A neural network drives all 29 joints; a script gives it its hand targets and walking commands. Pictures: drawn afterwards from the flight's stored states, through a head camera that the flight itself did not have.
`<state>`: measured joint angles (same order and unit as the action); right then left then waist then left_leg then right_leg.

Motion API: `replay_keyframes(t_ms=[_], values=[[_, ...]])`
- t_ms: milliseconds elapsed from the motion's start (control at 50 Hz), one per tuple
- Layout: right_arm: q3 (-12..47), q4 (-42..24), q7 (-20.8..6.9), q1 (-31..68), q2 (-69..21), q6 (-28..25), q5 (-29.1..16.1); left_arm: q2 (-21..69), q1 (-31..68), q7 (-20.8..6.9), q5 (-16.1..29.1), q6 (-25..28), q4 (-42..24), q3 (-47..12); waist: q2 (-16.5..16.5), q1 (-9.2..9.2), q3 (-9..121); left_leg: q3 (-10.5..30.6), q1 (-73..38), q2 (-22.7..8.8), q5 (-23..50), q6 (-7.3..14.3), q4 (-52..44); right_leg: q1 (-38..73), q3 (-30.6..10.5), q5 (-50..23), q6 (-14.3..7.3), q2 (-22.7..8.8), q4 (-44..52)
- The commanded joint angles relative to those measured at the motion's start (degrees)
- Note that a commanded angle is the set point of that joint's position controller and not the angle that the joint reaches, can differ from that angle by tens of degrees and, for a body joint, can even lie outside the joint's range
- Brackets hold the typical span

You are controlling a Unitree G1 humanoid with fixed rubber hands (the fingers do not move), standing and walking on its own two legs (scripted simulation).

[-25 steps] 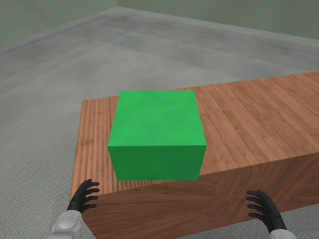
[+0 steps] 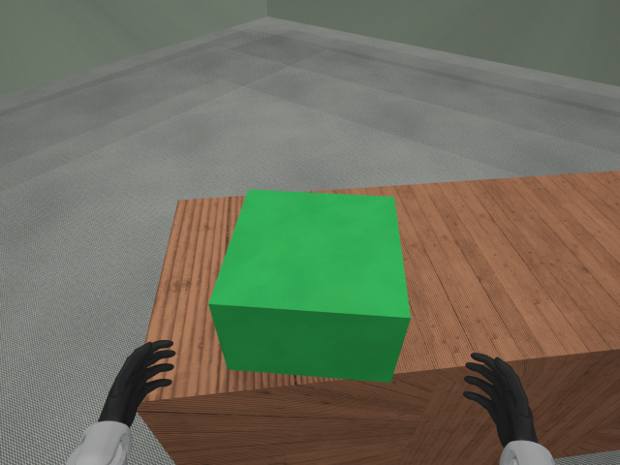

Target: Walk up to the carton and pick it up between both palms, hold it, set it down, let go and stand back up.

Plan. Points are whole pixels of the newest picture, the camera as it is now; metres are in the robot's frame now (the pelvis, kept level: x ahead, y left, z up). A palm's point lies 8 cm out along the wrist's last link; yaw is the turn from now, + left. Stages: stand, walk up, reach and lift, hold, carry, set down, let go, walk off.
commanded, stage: reach and lift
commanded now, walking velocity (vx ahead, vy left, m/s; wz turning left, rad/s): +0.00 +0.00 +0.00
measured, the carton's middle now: (314, 279) +0.46 +0.01 -0.03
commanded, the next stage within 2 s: none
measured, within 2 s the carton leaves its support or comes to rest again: neither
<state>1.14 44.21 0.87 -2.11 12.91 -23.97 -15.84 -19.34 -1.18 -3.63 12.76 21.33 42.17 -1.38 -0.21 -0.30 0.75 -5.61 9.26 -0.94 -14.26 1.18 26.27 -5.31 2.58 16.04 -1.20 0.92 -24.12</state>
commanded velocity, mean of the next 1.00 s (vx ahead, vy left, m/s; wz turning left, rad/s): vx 0.00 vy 0.00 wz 0.00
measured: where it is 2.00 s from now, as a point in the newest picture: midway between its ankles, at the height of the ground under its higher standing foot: outside the picture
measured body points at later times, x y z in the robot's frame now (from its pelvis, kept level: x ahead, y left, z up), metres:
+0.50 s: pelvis +0.00 -0.01 +0.00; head -0.01 +0.00 +0.45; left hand +0.30 +0.27 +0.04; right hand +0.29 -0.22 +0.01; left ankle +0.00 +0.10 -0.74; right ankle -0.03 -0.10 -0.74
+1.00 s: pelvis +0.00 +0.00 +0.00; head +0.00 +0.01 +0.45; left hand +0.38 +0.25 +0.09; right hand +0.36 -0.23 +0.06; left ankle +0.00 +0.10 -0.74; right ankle -0.03 -0.10 -0.74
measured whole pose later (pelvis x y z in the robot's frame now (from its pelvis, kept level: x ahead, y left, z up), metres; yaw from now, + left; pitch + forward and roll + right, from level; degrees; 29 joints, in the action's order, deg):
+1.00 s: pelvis +0.00 +0.00 +0.00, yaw +0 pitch +2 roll -1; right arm 3.7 47.9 5.2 25.8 17.1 -5.7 -21.9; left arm -23.2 32.6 -5.8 15.2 4.9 53.8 -0.1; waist 0.2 -0.9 3.8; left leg -5.2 14.4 -1.1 -12.5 1.4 24.6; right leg -10.0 2.9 13.9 -1.2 1.2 -21.6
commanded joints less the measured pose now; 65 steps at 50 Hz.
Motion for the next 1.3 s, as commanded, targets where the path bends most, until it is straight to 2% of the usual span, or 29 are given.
replay_keyframes(t_ms=[0,40,120,220,280,340,400,460,560,660,780,820,880,980,1100,1180,1280], values=[[0.1,-7.7,1.7,10.7,3.0,-1.0,-1.0,-9.0,12.9,-2.0,4.1,2.9,-3.7,0.6,2.2,-0.64,2.1,5.9,-3.1,0.5,8.9,-1.9,-0.3,-9.8,-5.7,-7.7,0.5,-2.1,3.1],[-0.2,-8.3,2.3,13.9,2.4,-0.2,-0.7,-10.6,17.0,-2.1,5.3,3.1,-2.9,0.2,1.9,-0.57,3.3,5.9,-1.2,0.5,5.1,-1.4,-0.1,-10.7,-6.0,-3.6,0.5,-2.7,2.6],[-0.1,-8.1,3.6,16.7,1.4,2.1,-1.0,-13.2,21.1,-2.3,6.0,2.1,-2.2,0.2,-0.1,-0.53,7.4,5.8,0.4,0.6,4.5,-1.2,0.9,-9.3,-6.5,-3.5,0.7,-3.5,1.4],[0.8,-6.5,5.5,17.4,2.0,3.8,-2.3,-14.1,21.5,-3.1,4.2,-1.0,-1.7,2.4,-2.3,-0.45,12.3,6.0,-2.1,0.9,13.3,-1.9,2.0,-6.3,-5.9,-13.2,1.3,-3.1,0.5],[1.7,-7.2,6.5,18.2,2.9,4.0,-3.1,-13.9,22.0,-4.1,3.0,-3.2,-2.5,4.0,-2.3,-0.45,13.7,6.2,-4.1,1.1,20.1,-2.3,2.7,-4.5,-5.4,-21.2,1.9,-2.7,0.3],[2.2,-8.2,7.1,18.3,3.6,4.4,-3.4,-12.8,22.2,-4.9,2.6,-5.4,-3.7,4.4,-1.5,-0.82,12.2,6.4,-6.3,0.9,23.2,-2.6,2.3,-5.0,-4.7,-24.0,2.1,-2.1,1.1],[1.4,-9.4,7.2,20.5,4.5,5.5,-2.8,-12.1,24.6,-5.1,3.2,-7.2,-4.6,3.8,-0.7,-1.1,9.8,6.5,-8.2,0.3,22.6,-2.6,1.4,-7.5,-3.8,-19.3,1.5,-1.4,2.9],[1.0,-11.0,6.8,24.5,5.0,8.2,-2.4,-11.9,29.0,-4.6,4.3,-8.8,-4.4,3.0,0.0,-1.0,7.6,6.4,-8.5,-0.3,18.8,-1.9,-0.2,-9.9,-3.5,-12.4,0.7,-1.3,4.8],[-0.6,-12.5,5.6,30.9,6.0,12.9,-2.0,-12.6,36.4,-2.8,5.8,-10.6,-3.3,1.6,-1.0,-0.52,9.1,6.5,-7.7,-1.2,12.0,-1.0,-2.7,-11.5,-3.3,-3.9,-0.4,-1.3,6.0],[-1.9,-8.8,4.4,35.2,7.8,15.7,-2.8,-12.6,41.9,-0.8,4.5,-11.9,-2.4,1.4,-5.1,-0.49,15.6,6.7,-8.5,-1.7,13.6,-1.6,-2.7,-10.3,-2.9,-6.0,-0.9,-1.2,4.9],[-0.9,-2.9,4.3,38.3,10.1,16.6,-4.7,-12.0,44.3,-1.2,2.1,-14.3,2.6,3.1,-4.0,-0.61,17.8,6.4,-10.5,-1.1,22.0,-2.3,-0.9,-8.9,-2.5,-14.3,0.0,-0.5,4.7],[0.1,-2.1,4.3,40.3,10.6,16.6,-5.5,-11.4,45.6,-1.7,1.9,-14.9,4.3,3.3,-2.7,-0.46,17.0,6.4,-10.7,-1.0,23.9,-2.2,-0.6,-8.7,-2.4,-16.4,0.4,-0.2,4.8],[1.1,-2.6,4.4,43.8,11.4,16.8,-6.1,-11.4,49.0,-2.3,2.4,-15.3,5.6,3.1,-0.7,-0.46,16.9,6.1,-9.9,-0.7,24.1,-1.8,-0.5,-8.8,-2.3,-18.1,0.9,-0.2,4.8],[1.8,-3.0,4.3,49.6,12.5,17.6,-6.9,-11.8,54.7,-2.4,3.9,-15.6,7.6,1.7,0.6,-0.93,18.2,6.1,-9.3,-0.7,22.9,-1.4,-0.4,-10.4,-2.2,-18.0,1.3,-0.2,4.7],[2.3,1.4,4.3,54.3,13.6,19.4,-8.0,-13.2,61.2,-1.9,3.6,-16.4,10.0,1.0,-1.6,-1.31,22.7,6.1,-8.5,-0.5,22.1,-1.4,0.1,-11.2,-2.2,-18.7,1.4,-0.5,4.2],[2.4,4.5,4.3,59.1,13.9,20.0,-8.2,-14.3,65.9,-1.7,3.7,-16.1,14.1,0.3,-2.0,-1.68,25.3,6.0,-6.4,-0.3,20.5,-1.1,0.3,-12.2,-2.3,-19.2,1.7,-0.8,3.6],[3.5,10.3,4.0,62.9,14.5,19.9,-9.5,-14.2,70.1,-1.4,3.8,-15.2,19.3,-1.5,-3.1,-2.13,27.8,6.5,-6.1,-0.5,22.3,-1.6,1.5,-14.9,-1.6,-21.1,1.8,-0.6,2.8]])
